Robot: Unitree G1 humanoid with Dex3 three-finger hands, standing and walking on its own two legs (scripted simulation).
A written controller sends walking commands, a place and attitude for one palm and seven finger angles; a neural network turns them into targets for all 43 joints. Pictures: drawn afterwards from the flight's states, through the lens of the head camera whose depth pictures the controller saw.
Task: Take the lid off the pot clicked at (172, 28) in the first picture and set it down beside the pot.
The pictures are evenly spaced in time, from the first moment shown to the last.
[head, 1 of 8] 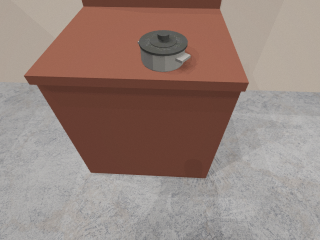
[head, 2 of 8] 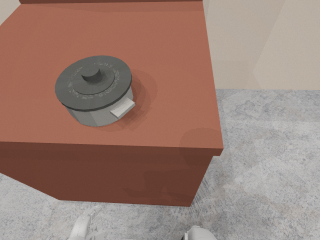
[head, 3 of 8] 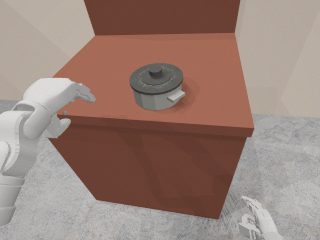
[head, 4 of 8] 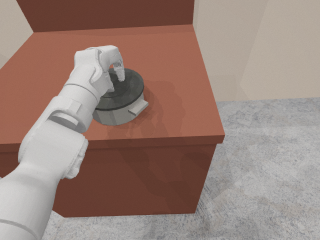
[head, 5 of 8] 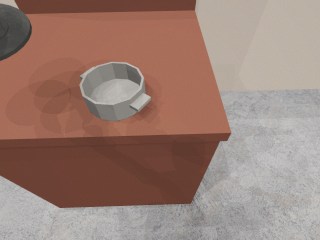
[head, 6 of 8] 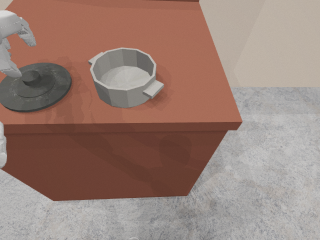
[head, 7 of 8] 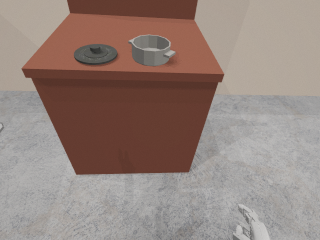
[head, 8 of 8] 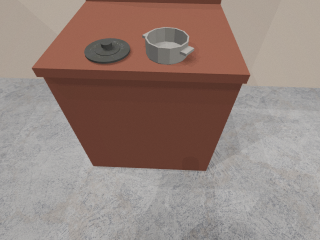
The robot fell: no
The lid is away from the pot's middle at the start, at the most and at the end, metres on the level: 0.00 0.25 0.23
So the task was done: yes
